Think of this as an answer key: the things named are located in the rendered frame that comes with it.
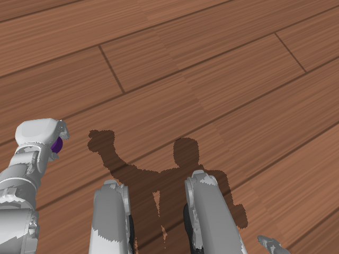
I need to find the right robot hand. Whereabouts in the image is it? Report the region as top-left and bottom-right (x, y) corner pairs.
(257, 235), (291, 254)

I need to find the left robot arm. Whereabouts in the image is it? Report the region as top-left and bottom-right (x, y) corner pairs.
(0, 142), (50, 254)

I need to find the right robot foot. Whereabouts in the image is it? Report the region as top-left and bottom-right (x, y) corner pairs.
(183, 203), (204, 254)

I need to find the left robot hand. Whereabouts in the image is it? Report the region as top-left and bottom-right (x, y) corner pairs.
(15, 118), (69, 161)

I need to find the tin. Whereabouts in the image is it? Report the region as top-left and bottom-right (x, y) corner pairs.
(50, 136), (63, 153)

